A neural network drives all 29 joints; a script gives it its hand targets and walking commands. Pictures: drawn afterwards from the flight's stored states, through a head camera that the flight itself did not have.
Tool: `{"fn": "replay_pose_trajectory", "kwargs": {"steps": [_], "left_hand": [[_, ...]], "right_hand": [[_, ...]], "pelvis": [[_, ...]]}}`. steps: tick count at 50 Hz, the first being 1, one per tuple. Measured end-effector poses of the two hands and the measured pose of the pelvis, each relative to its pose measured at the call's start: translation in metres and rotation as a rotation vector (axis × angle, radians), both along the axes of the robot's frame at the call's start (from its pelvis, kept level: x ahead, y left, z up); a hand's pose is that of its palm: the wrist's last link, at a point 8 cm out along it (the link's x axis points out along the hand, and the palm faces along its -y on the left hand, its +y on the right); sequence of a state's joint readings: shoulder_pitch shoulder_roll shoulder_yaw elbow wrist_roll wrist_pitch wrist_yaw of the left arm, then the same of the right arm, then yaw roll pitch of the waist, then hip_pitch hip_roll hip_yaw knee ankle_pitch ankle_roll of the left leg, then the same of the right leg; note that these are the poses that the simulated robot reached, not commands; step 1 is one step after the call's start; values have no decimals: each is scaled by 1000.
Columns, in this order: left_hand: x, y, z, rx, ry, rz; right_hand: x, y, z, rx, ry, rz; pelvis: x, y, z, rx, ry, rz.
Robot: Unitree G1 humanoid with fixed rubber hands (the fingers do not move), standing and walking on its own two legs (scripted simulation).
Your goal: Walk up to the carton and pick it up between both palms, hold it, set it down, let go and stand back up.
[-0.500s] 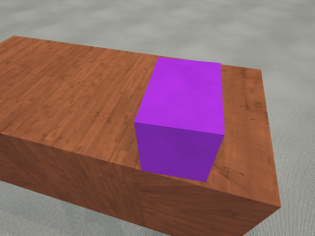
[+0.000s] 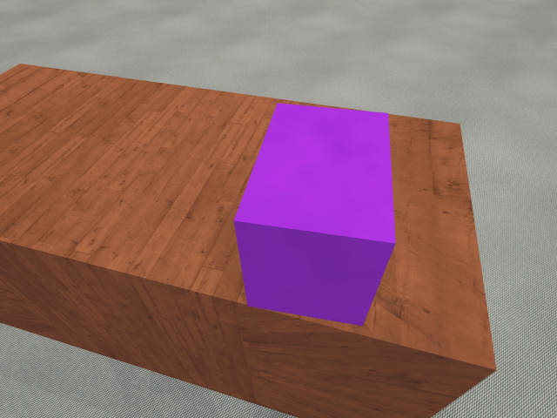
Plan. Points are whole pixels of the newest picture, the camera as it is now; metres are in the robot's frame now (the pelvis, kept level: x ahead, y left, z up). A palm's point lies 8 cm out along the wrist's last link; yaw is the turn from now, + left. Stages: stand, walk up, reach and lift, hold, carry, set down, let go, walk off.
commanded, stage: stand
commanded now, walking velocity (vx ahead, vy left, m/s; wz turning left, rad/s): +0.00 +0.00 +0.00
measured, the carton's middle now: (318, 209) +0.45 -0.04 +0.04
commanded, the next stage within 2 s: none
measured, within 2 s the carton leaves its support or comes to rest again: neither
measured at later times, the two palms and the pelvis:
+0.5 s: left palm out of the picture -0.03 +0.24 -0.14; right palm out of the picture -0.01 -0.22 -0.14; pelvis +0.00 +0.01 +0.00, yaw +0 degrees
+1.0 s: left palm out of the picture -0.04 +0.24 -0.14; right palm out of the picture -0.02 -0.21 -0.14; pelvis +0.00 +0.01 +0.00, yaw -1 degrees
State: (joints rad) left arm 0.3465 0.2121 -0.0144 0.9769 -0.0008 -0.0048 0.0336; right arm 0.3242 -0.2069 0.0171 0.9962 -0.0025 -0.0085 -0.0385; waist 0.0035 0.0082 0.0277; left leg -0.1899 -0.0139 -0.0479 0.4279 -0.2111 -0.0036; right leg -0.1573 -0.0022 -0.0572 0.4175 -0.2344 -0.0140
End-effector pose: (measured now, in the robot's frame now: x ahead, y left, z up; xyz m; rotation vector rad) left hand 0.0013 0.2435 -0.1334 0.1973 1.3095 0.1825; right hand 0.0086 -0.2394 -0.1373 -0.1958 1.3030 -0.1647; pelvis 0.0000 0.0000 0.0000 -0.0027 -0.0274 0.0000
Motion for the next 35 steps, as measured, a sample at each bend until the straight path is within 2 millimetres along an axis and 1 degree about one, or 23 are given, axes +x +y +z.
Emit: {"fn": "replay_pose_trajectory", "kwargs": {"steps": [4,19,35], "left_hand": [[-4,-2,-1,-4,12,4],[-30,-8,-5,-24,87,30],[-36,-6,-6,-28,99,33]], "right_hand": [[-3,3,-2,5,16,1],[-16,13,-4,18,52,-15],[-28,22,-6,25,68,-41]], "pelvis": [[0,1,0,0,-4,1],[-3,4,1,0,-8,-5],[-7,10,1,0,-5,-13]]}}
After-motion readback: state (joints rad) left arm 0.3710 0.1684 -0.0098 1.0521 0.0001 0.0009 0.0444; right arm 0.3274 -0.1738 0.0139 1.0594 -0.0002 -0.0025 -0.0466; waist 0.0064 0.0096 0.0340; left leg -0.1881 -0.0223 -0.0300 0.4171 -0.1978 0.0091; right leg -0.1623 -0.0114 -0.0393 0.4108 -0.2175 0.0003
